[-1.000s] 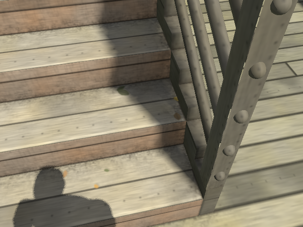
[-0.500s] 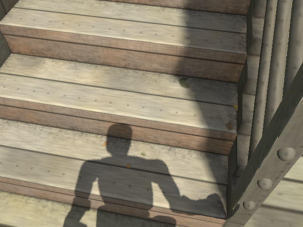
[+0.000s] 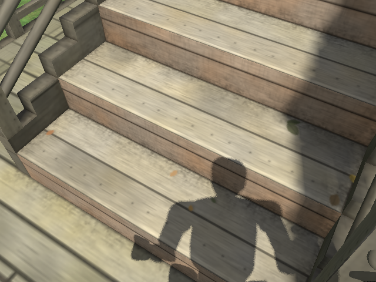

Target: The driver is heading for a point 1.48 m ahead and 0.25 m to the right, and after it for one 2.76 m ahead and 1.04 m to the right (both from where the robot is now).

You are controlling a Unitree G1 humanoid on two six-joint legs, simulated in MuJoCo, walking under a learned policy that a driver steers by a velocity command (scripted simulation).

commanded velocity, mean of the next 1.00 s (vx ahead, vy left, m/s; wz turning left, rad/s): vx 0.70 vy -0.02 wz -0.11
